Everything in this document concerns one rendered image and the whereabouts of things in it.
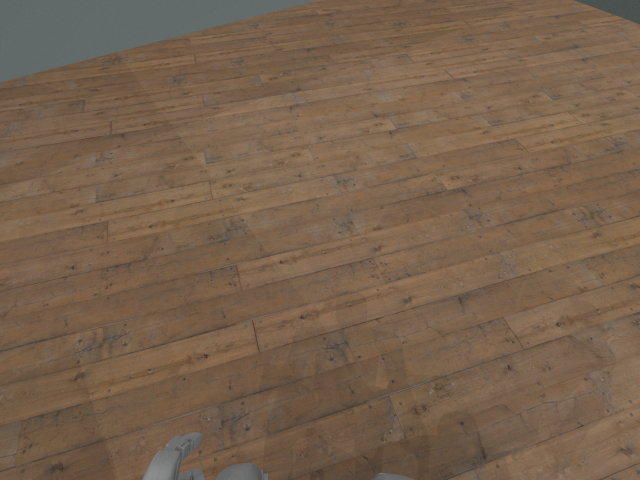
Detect left robot hand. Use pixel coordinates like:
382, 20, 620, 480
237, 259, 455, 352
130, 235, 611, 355
142, 432, 205, 480

